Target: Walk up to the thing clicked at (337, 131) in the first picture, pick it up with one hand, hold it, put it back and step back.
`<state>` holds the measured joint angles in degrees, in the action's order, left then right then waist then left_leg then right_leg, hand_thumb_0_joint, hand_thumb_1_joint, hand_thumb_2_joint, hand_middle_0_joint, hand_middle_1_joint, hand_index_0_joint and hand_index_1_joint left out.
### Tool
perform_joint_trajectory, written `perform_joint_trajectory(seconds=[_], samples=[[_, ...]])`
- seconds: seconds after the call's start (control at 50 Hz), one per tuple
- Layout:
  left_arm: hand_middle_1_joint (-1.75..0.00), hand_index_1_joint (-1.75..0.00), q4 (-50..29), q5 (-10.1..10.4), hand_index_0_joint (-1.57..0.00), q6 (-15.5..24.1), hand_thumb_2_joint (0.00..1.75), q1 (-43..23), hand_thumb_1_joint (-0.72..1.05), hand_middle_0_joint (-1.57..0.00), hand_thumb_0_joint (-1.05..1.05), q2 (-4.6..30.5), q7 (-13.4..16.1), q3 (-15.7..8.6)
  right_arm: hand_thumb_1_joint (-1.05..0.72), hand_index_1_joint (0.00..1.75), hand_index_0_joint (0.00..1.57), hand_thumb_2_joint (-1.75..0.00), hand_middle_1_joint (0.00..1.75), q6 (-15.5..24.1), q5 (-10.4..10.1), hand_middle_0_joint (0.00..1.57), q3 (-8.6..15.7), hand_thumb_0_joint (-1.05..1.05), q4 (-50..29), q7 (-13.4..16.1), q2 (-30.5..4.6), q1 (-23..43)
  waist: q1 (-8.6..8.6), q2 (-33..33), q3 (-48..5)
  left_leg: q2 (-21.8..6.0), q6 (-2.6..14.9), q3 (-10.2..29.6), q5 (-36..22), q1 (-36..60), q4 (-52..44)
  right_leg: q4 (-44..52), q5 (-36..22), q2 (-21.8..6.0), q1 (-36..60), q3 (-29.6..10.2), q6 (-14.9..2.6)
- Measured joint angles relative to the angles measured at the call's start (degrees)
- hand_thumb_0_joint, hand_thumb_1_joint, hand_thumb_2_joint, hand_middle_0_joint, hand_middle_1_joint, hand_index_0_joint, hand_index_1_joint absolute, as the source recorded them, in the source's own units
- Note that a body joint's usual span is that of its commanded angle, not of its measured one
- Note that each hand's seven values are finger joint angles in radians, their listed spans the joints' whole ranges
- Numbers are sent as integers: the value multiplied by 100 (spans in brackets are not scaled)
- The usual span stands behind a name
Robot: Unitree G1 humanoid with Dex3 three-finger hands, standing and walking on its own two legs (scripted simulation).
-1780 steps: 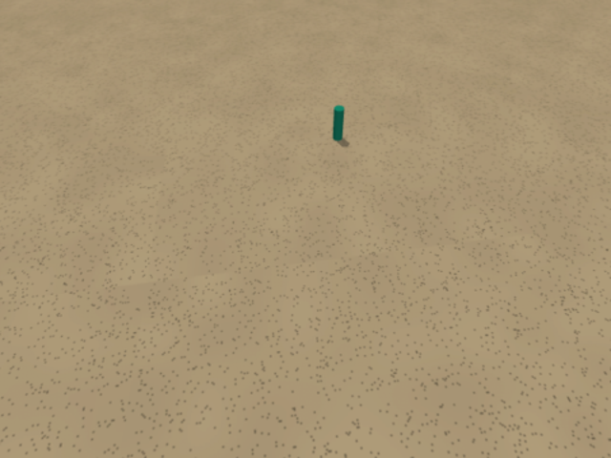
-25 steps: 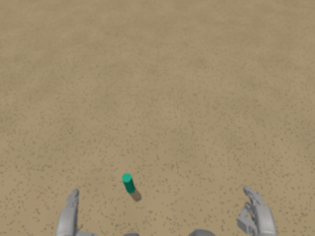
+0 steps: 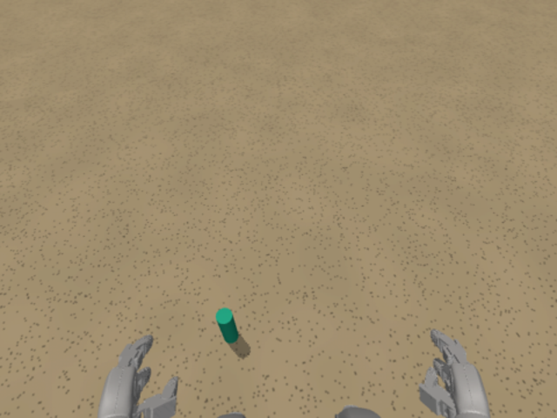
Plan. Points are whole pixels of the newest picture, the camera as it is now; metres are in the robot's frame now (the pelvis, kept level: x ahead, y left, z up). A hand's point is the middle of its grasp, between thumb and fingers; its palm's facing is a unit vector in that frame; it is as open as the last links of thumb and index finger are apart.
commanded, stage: stand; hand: left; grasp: from the side
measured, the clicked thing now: (227, 326) +0.48 +0.19 -0.63
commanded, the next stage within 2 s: none
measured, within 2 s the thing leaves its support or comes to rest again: neither
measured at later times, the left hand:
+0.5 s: hand out of the picture +0.07 +0.25 -0.11, palm faces +0.00 -0.93 -0.36, open 7.4 cm
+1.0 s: hand out of the picture +0.05 +0.25 -0.10, palm faces +0.02 -0.94 -0.35, open 7.4 cm
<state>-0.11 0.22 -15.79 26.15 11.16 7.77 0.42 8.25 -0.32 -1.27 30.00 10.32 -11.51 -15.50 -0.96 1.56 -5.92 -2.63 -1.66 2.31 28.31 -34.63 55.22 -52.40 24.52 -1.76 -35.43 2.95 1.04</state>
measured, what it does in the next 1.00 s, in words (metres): rises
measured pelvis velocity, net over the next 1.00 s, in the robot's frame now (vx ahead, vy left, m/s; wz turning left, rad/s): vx -0.01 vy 0.00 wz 0.01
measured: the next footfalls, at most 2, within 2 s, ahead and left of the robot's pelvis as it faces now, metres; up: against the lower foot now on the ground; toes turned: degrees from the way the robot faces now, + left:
none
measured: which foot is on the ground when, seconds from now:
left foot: down 0.00-1.00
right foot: down 0.00-1.00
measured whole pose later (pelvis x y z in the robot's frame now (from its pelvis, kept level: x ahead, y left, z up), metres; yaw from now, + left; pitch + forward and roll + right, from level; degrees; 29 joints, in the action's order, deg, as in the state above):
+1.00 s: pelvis -0.01 +0.00 +0.06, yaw +1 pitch -4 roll +0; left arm 66.6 -1.7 0.3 7.2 18.2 0.7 -0.6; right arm -0.1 1.6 1.1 64.6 0.4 -18.3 -8.2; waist 0.8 0.9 2.5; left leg -0.6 -1.2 1.1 11.2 -5.7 20.5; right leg -21.8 10.0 -3.3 -8.0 3.0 1.5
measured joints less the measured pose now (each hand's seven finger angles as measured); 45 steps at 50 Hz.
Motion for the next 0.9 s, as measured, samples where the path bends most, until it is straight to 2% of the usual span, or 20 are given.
perform_joint_trajectory(seconds=[0.04,0.08,0.12,0.16,0.22,0.3,0.38,0.62,0.9], samples=[[-30,-29,-2,0,-20,2,84,-5,65,-20,1,3,3,0,-90,30,21,-90,31,1,-2,20,-2,2,0,0,-2,5,1,-3,10,1,1,1,0,-4,0,0,1,-1,-3,1,1],[-30,-29,669,-239,-20,479,86,-352,73,-20,1,117,-184,29,-90,30,21,-90,31,-91,322,20,32,1,312,-188,-69,192,64,-69,268,42,20,-40,-43,234,-97,24,-6,-39,195,-37,-19],[-30,-29,1623,-378,-20,880,87,-799,78,-20,1,304,-413,53,-90,30,21,-90,31,-354,488,20,15,1,772,-476,-224,422,127,-139,444,95,47,-79,-116,455,-242,82,-30,-89,376,-71,-36],[-30,-29,2422,-388,-20,1118,88,-1100,82,-20,1,461,-574,32,-90,30,21,-89,31,-546,472,20,67,1,1139,-692,-338,555,152,-200,560,147,61,-114,-187,657,-399,157,-55,-140,538,-102,-28],[-30,-30,3282,-350,-20,1314,89,-1272,86,-20,1,609,-674,-59,-90,30,21,-89,31,-670,406,21,213,1,1482,-868,-460,538,164,-259,634,199,76,-156,-283,929,-656,333,-109,-189,771,-137,1],[-30,-30,4153,-327,-20,1442,89,-1297,89,-20,1,711,-691,-150,-90,30,21,-89,31,-739,392,20,354,1,1851,-951,-605,408,152,-232,681,203,94,-165,-415,1261,-1026,719,-251,-189,1113,-128,32],[-30,-30,4812,-284,-20,1517,89,-1301,90,-20,1,755,-678,-191,-90,30,21,-89,30,-780,352,20,394,1,2192,-957,-679,311,146,-192,763,218,106,-157,-586,1584,-1435,1144,-423,-199,1454,-102,64],[-30,-30,6064,-176,-20,1540,89,-1590,90,-20,1,683,-647,-94,-90,30,21,-89,30,-823,222,20,233,1,3007,-926,-573,461,177,-131,913,271,117,-153,-1189,2493,-2665,2308,-972,-235,2354,-54,103],[-30,-30,6591,-185,-20,1604,89,-1898,90,-20,1,674,-696,-84,-90,30,21,-89,30,-825,191,20,223,1,3403,-970,-615,743,185,-70,843,238,70,-125,-1653,2895,-3403,2986,-1392,-191,2738,-5,75]])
